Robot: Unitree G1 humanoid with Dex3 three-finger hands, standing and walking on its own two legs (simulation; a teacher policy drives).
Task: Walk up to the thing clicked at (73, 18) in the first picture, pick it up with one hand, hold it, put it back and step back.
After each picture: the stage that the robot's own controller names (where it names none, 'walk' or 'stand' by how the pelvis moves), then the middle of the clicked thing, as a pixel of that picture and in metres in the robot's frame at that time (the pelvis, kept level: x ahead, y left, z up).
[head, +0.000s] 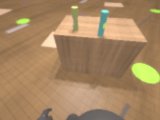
stand; (75, 19) +1.02 +0.23 +0.12
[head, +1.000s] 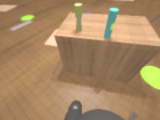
walk; (78, 18) +0.91 +0.19 +0.13
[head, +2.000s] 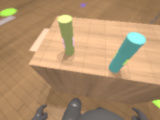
stand; (68, 38) +0.47 +0.20 +0.15
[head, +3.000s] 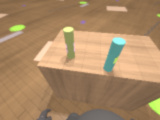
walk; (70, 44) +0.53 +0.20 +0.12
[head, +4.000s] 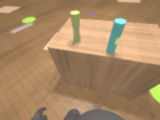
stand; (76, 28) +0.70 +0.18 +0.14
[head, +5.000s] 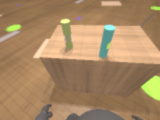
stand; (67, 36) +0.65 +0.22 +0.12
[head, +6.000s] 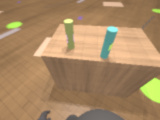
stand; (70, 35) +0.66 +0.21 +0.11
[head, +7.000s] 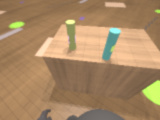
stand; (71, 36) +0.65 +0.20 +0.11
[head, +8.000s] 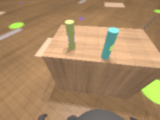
stand; (70, 36) +0.66 +0.20 +0.11
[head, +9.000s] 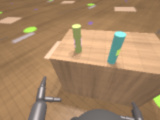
rise first; (77, 40) +0.64 +0.17 +0.12
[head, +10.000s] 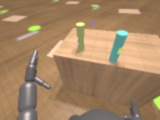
go down; (80, 38) +0.68 +0.15 +0.12
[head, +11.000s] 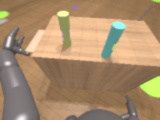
go down; (65, 31) +0.61 +0.17 +0.13
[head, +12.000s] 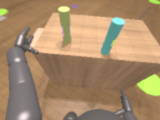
close in; (65, 27) +0.65 +0.16 +0.14
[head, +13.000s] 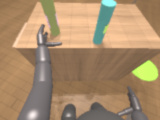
close; (51, 16) +0.67 +0.20 +0.17
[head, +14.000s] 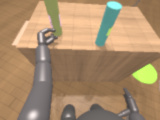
close; (54, 17) +0.65 +0.19 +0.17
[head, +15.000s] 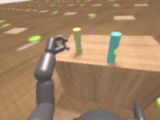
lift; (78, 42) +0.68 +0.16 +0.14
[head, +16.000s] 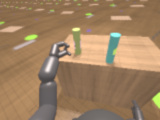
hold; (77, 42) +0.68 +0.17 +0.13
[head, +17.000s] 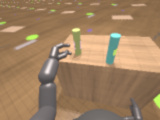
hold; (77, 42) +0.67 +0.17 +0.13
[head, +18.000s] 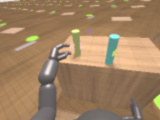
hold; (76, 43) +0.67 +0.17 +0.13
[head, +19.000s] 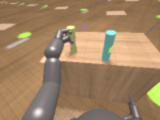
crouch; (72, 40) +0.67 +0.18 +0.12
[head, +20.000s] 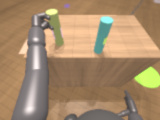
lower; (56, 30) +0.64 +0.19 +0.13
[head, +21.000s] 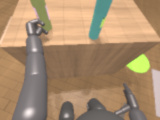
lower; (40, 9) +0.67 +0.20 +0.19
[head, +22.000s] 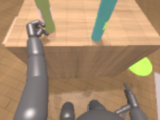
lower; (45, 10) +0.66 +0.20 +0.18
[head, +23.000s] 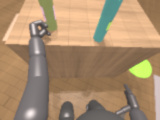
lower; (47, 8) +0.66 +0.19 +0.18
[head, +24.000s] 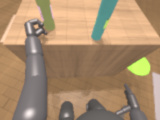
lower; (44, 8) +0.66 +0.20 +0.19
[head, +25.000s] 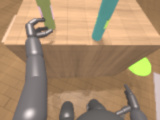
open; (45, 8) +0.66 +0.20 +0.19
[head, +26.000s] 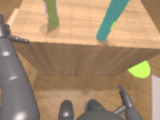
sink last; (50, 4) +0.66 +0.19 +0.19
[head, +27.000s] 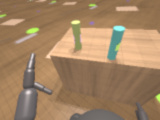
sink last; (77, 36) +0.67 +0.19 +0.15
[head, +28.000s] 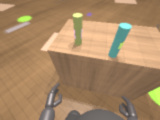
stand; (78, 31) +0.67 +0.16 +0.13
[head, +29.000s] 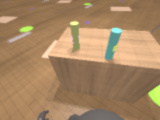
stand; (75, 37) +0.68 +0.17 +0.12
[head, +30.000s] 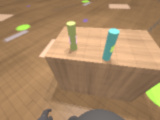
stand; (72, 37) +0.66 +0.19 +0.11
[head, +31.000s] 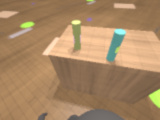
stand; (77, 36) +0.66 +0.16 +0.11
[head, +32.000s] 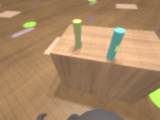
stand; (77, 35) +0.69 +0.16 +0.11
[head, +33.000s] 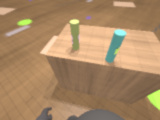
stand; (75, 36) +0.64 +0.17 +0.11
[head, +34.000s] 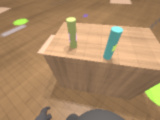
walk; (72, 34) +0.65 +0.19 +0.11
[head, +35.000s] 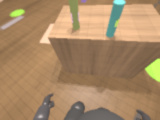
walk; (74, 14) +0.80 +0.20 +0.13
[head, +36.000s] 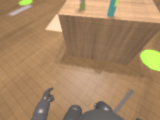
walk; out of the picture +1.12 +0.14 +0.15
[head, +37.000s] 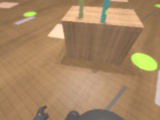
stand; (81, 7) +1.29 +0.18 +0.13
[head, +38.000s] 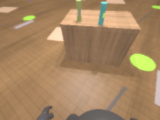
stand; (79, 11) +1.28 +0.21 +0.11
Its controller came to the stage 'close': yes
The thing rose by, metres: 0.00
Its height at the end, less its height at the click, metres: +0.00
